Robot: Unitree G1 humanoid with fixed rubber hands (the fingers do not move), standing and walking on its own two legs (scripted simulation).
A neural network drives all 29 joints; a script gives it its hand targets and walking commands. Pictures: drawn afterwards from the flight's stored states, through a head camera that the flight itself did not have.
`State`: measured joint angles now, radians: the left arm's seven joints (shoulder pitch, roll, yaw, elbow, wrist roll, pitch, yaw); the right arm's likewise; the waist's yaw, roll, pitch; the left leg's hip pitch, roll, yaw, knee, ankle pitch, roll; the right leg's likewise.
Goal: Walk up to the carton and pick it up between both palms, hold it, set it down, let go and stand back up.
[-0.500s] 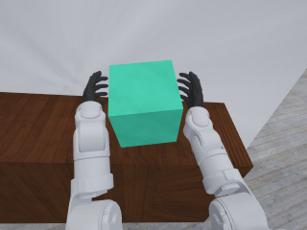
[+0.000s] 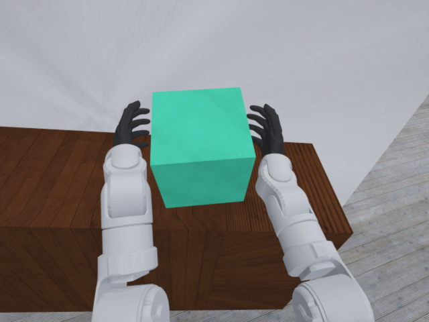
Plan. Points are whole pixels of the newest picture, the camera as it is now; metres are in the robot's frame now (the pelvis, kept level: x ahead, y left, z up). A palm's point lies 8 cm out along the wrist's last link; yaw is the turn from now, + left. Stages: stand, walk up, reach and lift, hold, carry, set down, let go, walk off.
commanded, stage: hold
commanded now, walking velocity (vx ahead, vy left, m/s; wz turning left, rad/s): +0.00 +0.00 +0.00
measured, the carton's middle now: (201, 150) +0.40 +0.00 +0.12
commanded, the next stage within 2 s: none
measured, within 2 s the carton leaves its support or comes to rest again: neither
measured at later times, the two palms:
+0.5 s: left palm (126, 147) +0.35 +0.13 +0.17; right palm (272, 148) +0.35 -0.12 +0.17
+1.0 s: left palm (123, 147) +0.35 +0.14 +0.17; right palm (269, 147) +0.35 -0.12 +0.17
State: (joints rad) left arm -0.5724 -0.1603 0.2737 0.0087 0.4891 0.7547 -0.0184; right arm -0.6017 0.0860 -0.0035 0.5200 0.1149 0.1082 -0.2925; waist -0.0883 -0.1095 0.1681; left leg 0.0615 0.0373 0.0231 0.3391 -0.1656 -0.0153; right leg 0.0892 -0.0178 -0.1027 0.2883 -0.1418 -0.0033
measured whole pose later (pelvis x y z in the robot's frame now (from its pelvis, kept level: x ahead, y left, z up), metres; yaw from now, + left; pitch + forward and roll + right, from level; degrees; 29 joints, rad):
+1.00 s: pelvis +0.00 +0.00 +0.00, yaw +0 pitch -14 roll -1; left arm -0.60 -0.15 0.31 0.07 0.50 0.75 -0.04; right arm -0.64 0.11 -0.05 0.56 0.08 0.12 -0.28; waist -0.08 -0.12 0.16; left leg 0.07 0.04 0.02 0.33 -0.16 -0.02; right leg 0.10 -0.02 -0.11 0.29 -0.14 -0.01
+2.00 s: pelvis +0.00 +0.00 +0.00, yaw +0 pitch -15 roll -1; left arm -0.60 -0.15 0.30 0.04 0.51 0.76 -0.04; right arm -0.63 0.09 -0.01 0.54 0.10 0.13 -0.29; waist -0.09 -0.11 0.17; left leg 0.08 0.04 0.02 0.34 -0.16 -0.02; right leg 0.11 -0.02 -0.10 0.29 -0.14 -0.01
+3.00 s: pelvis +0.00 +0.00 +0.00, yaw +0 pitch -14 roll -1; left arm -0.58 -0.15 0.29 0.04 0.50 0.76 -0.03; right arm -0.61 0.09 -0.01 0.54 0.11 0.12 -0.29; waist -0.09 -0.11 0.17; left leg 0.07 0.04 0.03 0.33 -0.17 -0.01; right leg 0.10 -0.02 -0.10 0.29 -0.15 -0.01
